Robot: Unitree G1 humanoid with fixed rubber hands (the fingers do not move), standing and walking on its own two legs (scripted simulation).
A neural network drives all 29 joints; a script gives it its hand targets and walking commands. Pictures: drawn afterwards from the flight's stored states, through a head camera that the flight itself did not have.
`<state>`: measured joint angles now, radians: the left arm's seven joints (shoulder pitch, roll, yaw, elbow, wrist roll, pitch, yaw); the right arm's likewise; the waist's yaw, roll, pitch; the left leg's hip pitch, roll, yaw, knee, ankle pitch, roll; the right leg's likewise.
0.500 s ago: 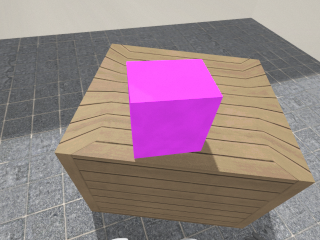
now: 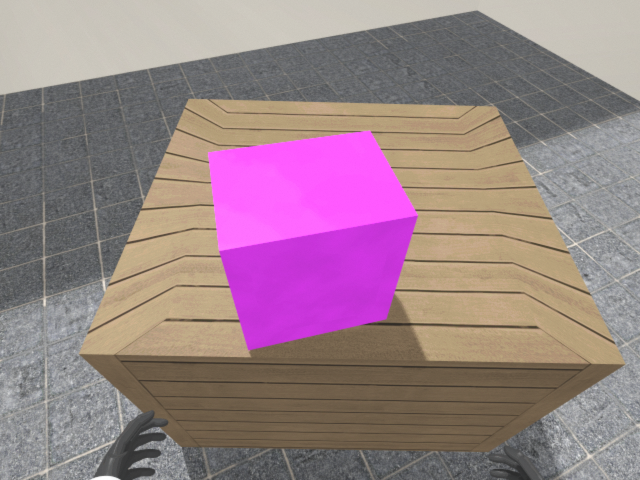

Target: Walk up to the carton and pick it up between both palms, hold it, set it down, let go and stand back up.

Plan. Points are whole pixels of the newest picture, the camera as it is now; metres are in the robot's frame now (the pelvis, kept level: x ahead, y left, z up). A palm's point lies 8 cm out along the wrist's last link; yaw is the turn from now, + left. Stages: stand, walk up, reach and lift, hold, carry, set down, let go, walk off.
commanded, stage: walk up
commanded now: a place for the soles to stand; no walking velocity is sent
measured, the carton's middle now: (306, 244) +0.45 +0.03 +0.00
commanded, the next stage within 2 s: reach and lift in 1.48 s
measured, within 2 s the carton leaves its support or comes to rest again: neither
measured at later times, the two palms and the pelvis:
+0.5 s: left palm out of the picture +0.12 +0.24 -0.09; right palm out of the picture +0.08 -0.27 -0.10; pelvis +0.00 -0.01 +0.00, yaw -2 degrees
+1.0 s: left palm out of the picture +0.14 +0.24 -0.10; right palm out of the picture +0.06 -0.27 -0.11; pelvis +0.02 +0.00 +0.00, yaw -4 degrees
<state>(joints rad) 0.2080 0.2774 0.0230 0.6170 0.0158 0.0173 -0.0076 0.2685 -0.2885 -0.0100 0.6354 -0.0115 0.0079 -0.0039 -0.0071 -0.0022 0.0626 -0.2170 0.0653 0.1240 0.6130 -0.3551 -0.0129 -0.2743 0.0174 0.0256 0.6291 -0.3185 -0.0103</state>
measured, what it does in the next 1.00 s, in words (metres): stands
